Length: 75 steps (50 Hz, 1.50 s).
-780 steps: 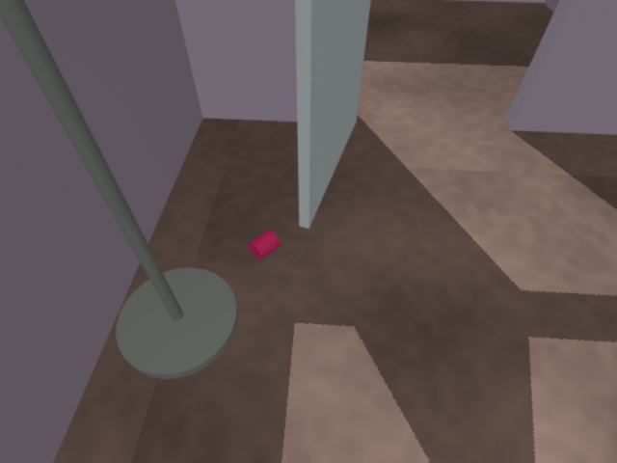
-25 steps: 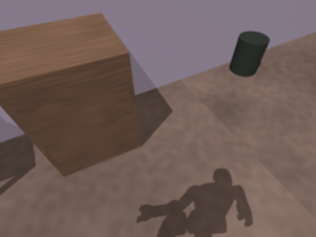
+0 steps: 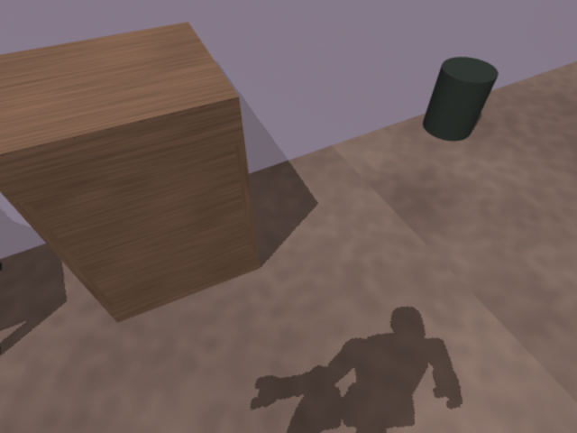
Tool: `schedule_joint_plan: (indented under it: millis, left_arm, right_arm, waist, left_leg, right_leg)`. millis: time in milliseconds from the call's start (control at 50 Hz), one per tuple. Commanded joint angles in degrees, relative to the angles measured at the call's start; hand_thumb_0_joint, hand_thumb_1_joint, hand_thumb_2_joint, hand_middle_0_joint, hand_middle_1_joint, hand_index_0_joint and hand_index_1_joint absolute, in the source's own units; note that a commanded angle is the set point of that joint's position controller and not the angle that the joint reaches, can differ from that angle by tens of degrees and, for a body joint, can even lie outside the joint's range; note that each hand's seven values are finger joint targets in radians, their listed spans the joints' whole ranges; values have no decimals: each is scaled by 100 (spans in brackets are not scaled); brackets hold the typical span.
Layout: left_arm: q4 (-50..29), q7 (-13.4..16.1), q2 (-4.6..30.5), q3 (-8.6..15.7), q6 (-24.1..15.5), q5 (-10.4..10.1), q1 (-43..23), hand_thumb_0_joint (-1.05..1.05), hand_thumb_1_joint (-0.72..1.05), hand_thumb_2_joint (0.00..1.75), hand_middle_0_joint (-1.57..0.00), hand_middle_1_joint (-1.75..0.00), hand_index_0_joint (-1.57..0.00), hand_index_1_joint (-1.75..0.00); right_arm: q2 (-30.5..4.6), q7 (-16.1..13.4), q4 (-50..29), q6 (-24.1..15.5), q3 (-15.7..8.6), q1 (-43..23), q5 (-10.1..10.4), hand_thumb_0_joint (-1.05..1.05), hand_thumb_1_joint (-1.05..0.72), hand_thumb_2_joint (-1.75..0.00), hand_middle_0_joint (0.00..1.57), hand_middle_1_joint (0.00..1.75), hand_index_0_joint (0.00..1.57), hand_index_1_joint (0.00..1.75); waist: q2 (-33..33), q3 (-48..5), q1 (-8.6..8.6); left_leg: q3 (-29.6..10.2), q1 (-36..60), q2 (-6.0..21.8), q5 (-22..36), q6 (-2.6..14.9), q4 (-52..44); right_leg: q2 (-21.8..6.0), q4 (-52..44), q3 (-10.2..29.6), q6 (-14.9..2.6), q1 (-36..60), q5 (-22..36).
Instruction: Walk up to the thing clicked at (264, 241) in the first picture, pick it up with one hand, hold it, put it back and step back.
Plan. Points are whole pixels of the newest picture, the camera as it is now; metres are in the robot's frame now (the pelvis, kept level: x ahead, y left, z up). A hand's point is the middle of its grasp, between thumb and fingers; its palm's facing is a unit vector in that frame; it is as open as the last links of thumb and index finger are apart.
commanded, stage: stand
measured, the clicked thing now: out of the picture -1.29 +0.77 -0.74
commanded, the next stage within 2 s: walk up in 0.18 s
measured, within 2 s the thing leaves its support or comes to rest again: neither
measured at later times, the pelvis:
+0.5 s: pelvis -0.03 +0.01 -0.03, yaw +13 degrees
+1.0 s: pelvis -0.01 -0.08 +0.00, yaw +35 degrees
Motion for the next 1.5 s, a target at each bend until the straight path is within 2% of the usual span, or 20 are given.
schedule_joint_plan:
  millis: [0,220,320,360,400,440,460,560,640,760,820,860,920,1000,1100,1240,1280,1300,1380,1480]
  left_arm:
    - [-361,102,1195,192,-142,-27,-241,0,90,90,-20,-30,-20,-30]
    - [-1002,34,1406,630,157,-77,21,0,90,90,-20,-30,-20,-30]
    - [-1744,-72,1541,759,251,87,-442,0,90,90,-20,-30,-20,-30]
    - [-1974,-129,1405,728,284,106,-755,0,90,90,-20,-30,-20,-30]
    - [-2094,-189,1336,679,348,172,-1314,0,90,90,-20,-30,-20,-30]
    - [-2489,-186,852,582,486,123,-1345,0,90,90,-20,-30,-20,-30]
    - [-2406,-173,1074,660,525,145,-871,0,90,90,-20,-30,-20,-30]
    - [-2185,-252,1231,712,557,106,-231,0,90,90,-20,-30,-20,-30]
    - [-2593,-270,1128,700,519,165,-625,0,90,90,-20,-30,-20,-30]
    - [-2481,-173,1018,725,298,88,314,0,90,90,-20,-30,-20,-30]
    - [-2484,-77,1985,935,236,210,540,0,90,90,-20,-30,-20,-30]
    - [-2719,-154,1899,926,267,232,-342,0,90,90,-20,-30,-20,-30]
    - [-2606,-86,1238,712,129,145,-347,0,90,90,-20,-30,-20,-30]
    - [-2664,-103,1290,760,96,126,308,0,90,90,-20,-30,-20,-30]
    - [-2769,-112,1597,825,89,178,716,0,90,90,-20,-30,-20,-30]
    - [-3037,-122,1638,775,136,141,323,0,90,90,-20,-30,-20,-30]
    - [-3211,-178,983,636,165,76,653,0,90,90,-20,-30,-20,-30]
    - [-3266,-166,1296,718,153,82,370,0,90,90,-20,-30,-20,-30]
    - [-2951,-241,1426,713,140,40,735,0,90,90,-20,-30,-20,-30]
    - [-2893,-11,1278,703,112,-53,709,0,90,90,-20,-30,-20,-30]
  right_arm:
    - [-1205,-105,-326,-105,-215,-180,15,0,-90,-90,20,30,20,30]
    - [-1401,-147,-924,-19,-457,69,9,0,-90,-90,20,30,20,30]
    - [-1183,-106,-1356,185,-537,604,-81,0,-90,-90,20,30,20,30]
    - [-1199,-19,-1351,214,-578,988,-52,0,-90,-90,20,30,20,30]
    - [-1239,-20,-1237,128,-731,1608,-125,0,-90,-90,20,30,20,30]
    - [-2193,-84,-1353,39,-915,1619,-249,0,-90,-90,20,30,20,30]
    - [-2183,-131,-1559,24,-936,1191,-278,0,-90,-90,20,30,20,30]
    - [-1634,-233,-2009,44,-822,409,-121,0,-90,-90,20,30,20,30]
    - [-1622,-295,-2042,18,-822,1308,-95,0,-90,-90,20,30,20,30]
    - [-1696,-267,-2507,140,-779,668,-152,0,-90,-90,20,30,20,30]
    - [-822,-331,-2650,148,-473,784,-29,0,-90,-90,20,30,20,30]
    - [-1435,-302,-2467,165,-665,1036,-114,0,-90,-90,20,30,20,30]
    - [-1211,-51,-2291,178,-604,1146,-59,0,-90,-90,20,30,20,30]
    - [-1130,104,-2406,205,-501,961,-16,0,-90,-90,20,30,20,30]
    - [-1081,200,-2748,223,-528,245,-61,0,-90,-90,20,30,20,30]
    - [-1215,130,-2663,220,-727,1430,-53,0,-90,-90,20,30,20,30]
    - [-1934,-53,-2804,192,-948,1525,-159,0,-90,-90,20,30,20,30]
    - [-2083,-79,-2864,185,-977,1574,-95,0,-90,-90,20,30,20,30]
    - [-1555,-92,-3231,199,-747,620,-31,0,-90,-90,20,30,20,30]
    - [-1490,63,-3356,199,-814,809,-202,0,-90,-90,20,30,20,30]
  waist:
    - [-15,-499,11]
    - [-71,-374,276]
    - [-1242,-740,170]
    - [-1137,-373,-74]
    - [-755,-332,-514]
    - [1840,343,-426]
    - [873,136,-115]
    - [1161,-408,185]
    - [761,-691,-144]
    - [945,-712,338]
    - [-1598,-435,459]
    - [-1186,-78,144]
    - [-876,233,-71]
    - [-1038,-104,238]
    - [-942,215,568]
    - [-39,-561,-222]
    - [2140,-639,-196]
    - [1697,-668,-279]
    - [640,49,159]
    - [1045,-112,53]
  left_leg:
    - [-441,-234,689,1178,188,-236]
    - [-818,-1580,367,2103,419,686]
    - [-122,-1835,24,-1848,297,3549]
    - [-225,-1442,193,-1617,350,3278]
    - [-619,-693,154,-987,616,1397]
    - [-4095,-648,1465,922,1013,-958]
    - [-4296,-851,1637,402,1422,-786]
    - [-2511,-849,688,446,1120,2]
    - [-2933,166,827,1420,1270,406]
    - [-3076,-1187,627,1444,1077,808]
    - [-994,-3795,-1065,-1972,149,3128]
    - [-680,-3157,-315,-1625,68,4020]
    - [-751,-2830,-306,-441,188,4061]
    - [-28,-3076,-173,-348,115,3475]
    - [167,-2684,110,-482,134,2380]
    - [444,-353,-130,-461,598,1228]
    - [-2844,1201,1289,1007,1548,519]
    - [-4319,702,1949,716,2227,92]
    - [-2254,-666,902,-396,1305,-152]
    - [-1992,-1302,318,2287,1129,475]
  right_leg:
    - [-703,-208,594,-134,501,1178]
    - [-637,676,176,-444,1128,993]
    - [-2549,-140,1068,-1673,303,777]
    - [-2320,-99,695,-1501,-556,139]
    - [-1585,1532,-158,-598,-904,-118]
    - [455,3977,-143,125,-2791,-2784]
    - [155,4311,572,65,-2466,-2452]
    - [82,4009,605,65,-1505,-1487]
    - [281,3412,733,73,-1920,-1780]
    - [365,944,860,-183,-17,-1748]
    - [-1936,-556,3053,-611,1235,-720]
    - [-2285,-876,2968,-1230,-264,-2026]
    - [-902,-381,1095,-322,48,33]
    - [-983,18,276,-339,1368,1905]
    - [-1507,46,115,-479,1134,1383]
    - [-1428,2134,-891,-350,-63,1982]
    - [282,4661,-1054,240,-2721,-2621]
    - [55,4906,301,166,-2740,-3058]
    - [-273,4013,437,4,-2168,-2019]
    - [214,2979,-7,134,-1223,-1764]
